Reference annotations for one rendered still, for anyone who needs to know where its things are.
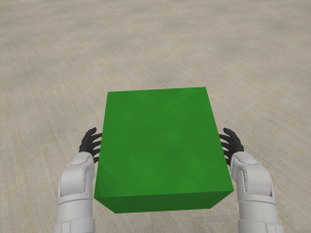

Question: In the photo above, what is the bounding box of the robot right forearm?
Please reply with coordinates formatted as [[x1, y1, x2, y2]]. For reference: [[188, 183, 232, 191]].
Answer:
[[230, 151, 285, 233]]

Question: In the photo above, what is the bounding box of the carton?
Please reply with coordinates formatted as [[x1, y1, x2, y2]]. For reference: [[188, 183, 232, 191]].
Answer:
[[93, 86, 234, 214]]

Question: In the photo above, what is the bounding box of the left robot hand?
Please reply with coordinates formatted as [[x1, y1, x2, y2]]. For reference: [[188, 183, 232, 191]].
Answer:
[[79, 127, 102, 163]]

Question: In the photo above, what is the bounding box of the robot left forearm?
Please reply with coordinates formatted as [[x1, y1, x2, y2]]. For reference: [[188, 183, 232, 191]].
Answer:
[[52, 151, 95, 233]]

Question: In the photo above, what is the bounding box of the right robot hand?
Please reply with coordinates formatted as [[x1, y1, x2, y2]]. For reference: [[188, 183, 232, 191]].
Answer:
[[219, 128, 244, 167]]

